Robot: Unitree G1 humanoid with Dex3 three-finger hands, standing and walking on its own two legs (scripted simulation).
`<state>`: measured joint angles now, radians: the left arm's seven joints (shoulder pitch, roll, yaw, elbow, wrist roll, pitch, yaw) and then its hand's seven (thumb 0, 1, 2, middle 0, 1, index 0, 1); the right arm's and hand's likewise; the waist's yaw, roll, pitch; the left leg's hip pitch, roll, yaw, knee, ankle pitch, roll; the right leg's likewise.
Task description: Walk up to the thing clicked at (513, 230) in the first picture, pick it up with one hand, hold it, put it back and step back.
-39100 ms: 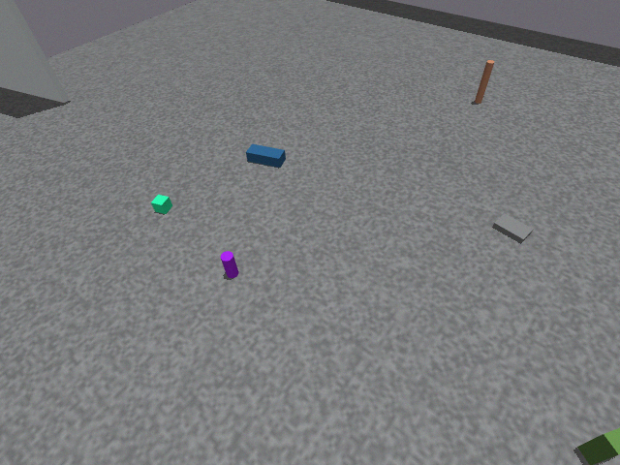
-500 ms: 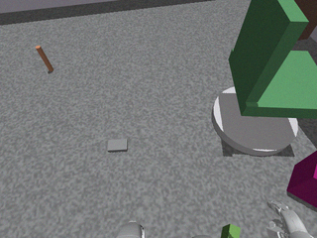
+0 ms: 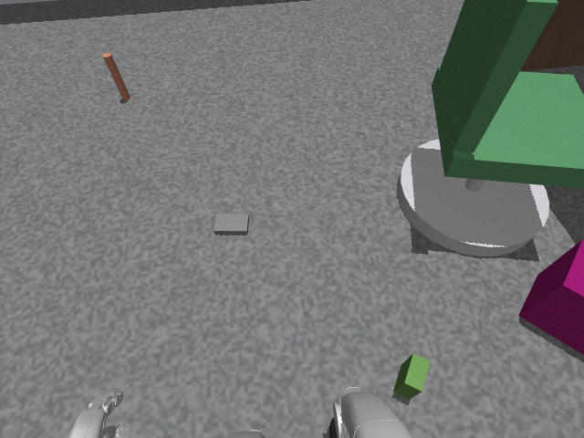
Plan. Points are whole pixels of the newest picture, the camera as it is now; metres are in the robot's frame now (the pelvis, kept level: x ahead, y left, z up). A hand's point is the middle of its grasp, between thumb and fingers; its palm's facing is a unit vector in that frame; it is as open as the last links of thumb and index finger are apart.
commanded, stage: step back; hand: left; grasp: from above
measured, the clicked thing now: (231, 224) +0.94 +0.24 -0.74
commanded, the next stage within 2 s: stand in 1.42 s
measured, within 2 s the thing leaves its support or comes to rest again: neither
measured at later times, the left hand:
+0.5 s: hand out of the picture -0.09 +0.26 -0.12, palm faces -0.01 -0.88 -0.47, open 7.4 cm
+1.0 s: hand out of the picture -0.07 +0.23 -0.13, palm faces +0.03 -0.92 -0.39, open 7.4 cm
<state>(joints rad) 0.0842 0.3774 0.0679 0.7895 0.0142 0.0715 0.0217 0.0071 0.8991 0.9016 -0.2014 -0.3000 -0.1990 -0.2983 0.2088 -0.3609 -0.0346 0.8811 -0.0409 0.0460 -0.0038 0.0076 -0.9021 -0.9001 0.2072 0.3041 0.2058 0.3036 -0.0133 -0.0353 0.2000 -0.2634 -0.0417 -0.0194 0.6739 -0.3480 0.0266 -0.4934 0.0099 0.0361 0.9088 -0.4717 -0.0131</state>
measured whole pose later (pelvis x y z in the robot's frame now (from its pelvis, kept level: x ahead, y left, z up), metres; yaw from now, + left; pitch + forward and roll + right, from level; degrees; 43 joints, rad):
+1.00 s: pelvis -0.13 -0.03 +0.00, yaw +1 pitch -3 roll +0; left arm 0.20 0.35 0.06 0.98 0.03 -0.05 -0.01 0.01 0.90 0.90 -0.20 -0.30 -0.20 -0.30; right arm 0.23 -0.39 -0.06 0.97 -0.03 0.02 0.00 0.01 -0.90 -0.90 0.21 0.30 0.20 0.30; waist 0.01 0.04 0.07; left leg -0.32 -0.01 -0.09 0.89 -0.53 0.01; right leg -0.30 0.01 -0.05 0.64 -0.29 -0.04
